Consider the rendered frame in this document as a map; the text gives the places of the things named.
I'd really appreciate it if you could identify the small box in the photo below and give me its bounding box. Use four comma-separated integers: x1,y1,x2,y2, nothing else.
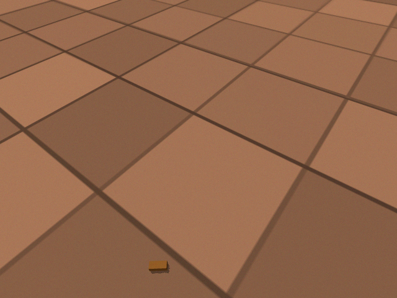
148,261,167,271

